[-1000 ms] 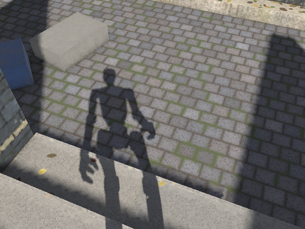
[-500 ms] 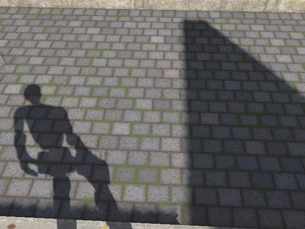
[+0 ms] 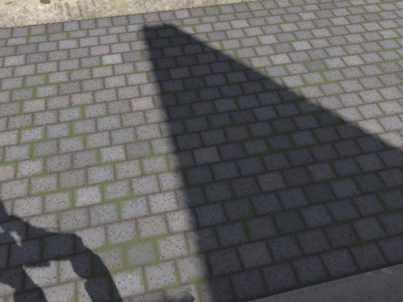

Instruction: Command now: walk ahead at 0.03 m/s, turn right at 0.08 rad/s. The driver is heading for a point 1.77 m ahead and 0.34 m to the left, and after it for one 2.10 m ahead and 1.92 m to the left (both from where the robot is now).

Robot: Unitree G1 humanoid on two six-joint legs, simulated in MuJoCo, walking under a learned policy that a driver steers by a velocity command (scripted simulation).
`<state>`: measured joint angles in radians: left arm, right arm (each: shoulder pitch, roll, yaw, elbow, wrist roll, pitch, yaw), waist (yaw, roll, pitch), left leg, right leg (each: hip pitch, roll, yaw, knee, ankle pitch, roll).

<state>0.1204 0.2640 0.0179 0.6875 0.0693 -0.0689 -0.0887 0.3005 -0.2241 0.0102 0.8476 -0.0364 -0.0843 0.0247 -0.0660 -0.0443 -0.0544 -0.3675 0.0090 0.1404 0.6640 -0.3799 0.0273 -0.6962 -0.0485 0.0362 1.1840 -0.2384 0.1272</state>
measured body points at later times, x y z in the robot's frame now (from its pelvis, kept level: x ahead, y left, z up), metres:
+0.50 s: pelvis -0.02 +0.03 +0.01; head +0.01 +0.05 +0.45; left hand +0.03 +0.36 -0.09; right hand +0.19 -0.19 -0.09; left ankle -0.06 +0.10 -0.72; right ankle -0.02 -0.13 -0.70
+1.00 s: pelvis -0.05 +0.05 +0.01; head -0.03 +0.07 +0.45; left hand -0.07 +0.31 -0.13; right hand +0.19 -0.11 -0.09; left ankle -0.06 +0.11 -0.72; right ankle -0.02 -0.12 -0.72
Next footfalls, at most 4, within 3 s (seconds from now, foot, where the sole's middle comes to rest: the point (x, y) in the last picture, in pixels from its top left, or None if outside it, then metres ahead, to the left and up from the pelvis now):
0.04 right None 0.02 -0.13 -0.76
0.46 left None -0.02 0.12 -0.76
0.92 right None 0.02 -0.11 -0.76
1.32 right None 0.04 -0.12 -0.76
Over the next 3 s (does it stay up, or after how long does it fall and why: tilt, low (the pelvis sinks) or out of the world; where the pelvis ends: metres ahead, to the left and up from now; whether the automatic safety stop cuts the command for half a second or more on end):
stays up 0.71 0.13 -0.28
